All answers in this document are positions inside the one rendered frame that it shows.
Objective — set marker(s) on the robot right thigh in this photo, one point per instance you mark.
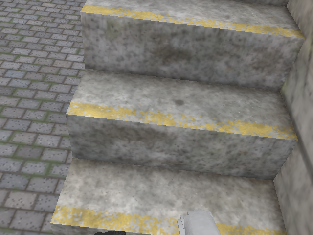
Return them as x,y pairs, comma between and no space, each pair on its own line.
197,222

